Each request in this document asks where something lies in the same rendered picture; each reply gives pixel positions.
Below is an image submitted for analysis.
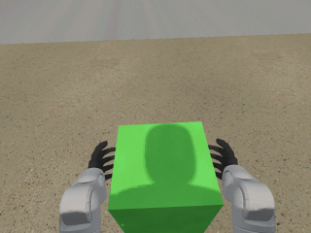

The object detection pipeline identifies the robot left hand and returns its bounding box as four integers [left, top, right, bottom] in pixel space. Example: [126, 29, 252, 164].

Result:
[87, 141, 116, 181]

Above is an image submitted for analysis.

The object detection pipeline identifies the right robot forearm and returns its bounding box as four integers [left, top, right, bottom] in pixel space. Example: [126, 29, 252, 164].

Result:
[222, 164, 276, 233]

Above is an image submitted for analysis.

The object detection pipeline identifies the left robot forearm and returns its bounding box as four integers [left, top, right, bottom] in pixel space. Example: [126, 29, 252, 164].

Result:
[58, 167, 107, 233]

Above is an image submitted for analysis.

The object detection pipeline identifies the robot right hand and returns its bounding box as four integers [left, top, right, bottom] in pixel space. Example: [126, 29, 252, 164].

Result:
[208, 138, 238, 180]

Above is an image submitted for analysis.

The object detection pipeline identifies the carton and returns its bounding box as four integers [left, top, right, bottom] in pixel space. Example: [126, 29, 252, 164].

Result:
[108, 121, 224, 233]

